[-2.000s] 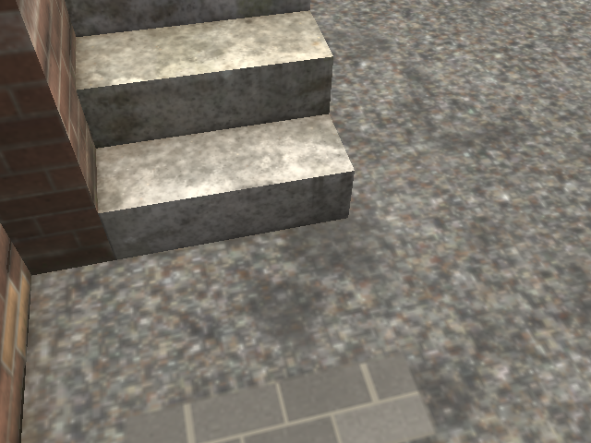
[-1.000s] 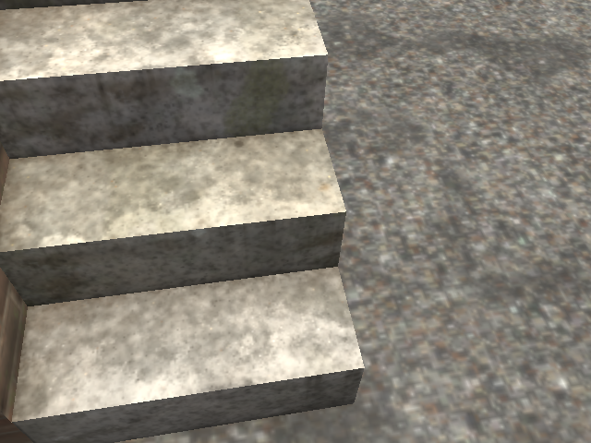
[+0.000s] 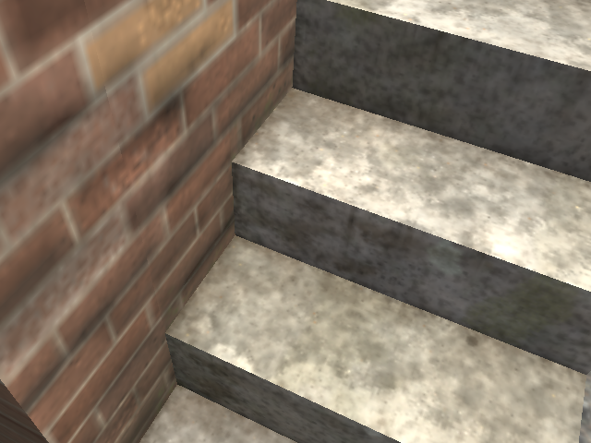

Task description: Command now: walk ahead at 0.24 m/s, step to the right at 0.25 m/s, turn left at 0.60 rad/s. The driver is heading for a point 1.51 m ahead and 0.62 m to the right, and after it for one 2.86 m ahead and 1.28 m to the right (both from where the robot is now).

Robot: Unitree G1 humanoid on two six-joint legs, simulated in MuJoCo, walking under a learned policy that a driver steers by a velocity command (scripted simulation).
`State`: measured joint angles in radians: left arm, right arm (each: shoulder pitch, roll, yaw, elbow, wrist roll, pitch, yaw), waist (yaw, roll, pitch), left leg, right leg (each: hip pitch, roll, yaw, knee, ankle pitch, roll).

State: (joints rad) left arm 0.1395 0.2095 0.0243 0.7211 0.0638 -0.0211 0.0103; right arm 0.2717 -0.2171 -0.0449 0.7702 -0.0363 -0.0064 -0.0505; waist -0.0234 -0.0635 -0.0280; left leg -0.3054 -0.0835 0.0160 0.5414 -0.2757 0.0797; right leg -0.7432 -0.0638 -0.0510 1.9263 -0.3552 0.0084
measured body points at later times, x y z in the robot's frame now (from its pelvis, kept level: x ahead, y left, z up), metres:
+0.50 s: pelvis +0.12 -0.09 +0.10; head +0.14 -0.07 +0.55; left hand +0.30 +0.14 -0.01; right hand +0.26 -0.36 +0.01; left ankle +0.04 +0.04 -0.48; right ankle +0.16 -0.16 -0.54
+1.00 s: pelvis +0.34 -0.15 +0.23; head +0.41 -0.19 +0.67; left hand +0.37 +0.12 +0.11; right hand +0.53 -0.39 +0.15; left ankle +0.49 -0.12 -0.35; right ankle +0.17 -0.16 -0.49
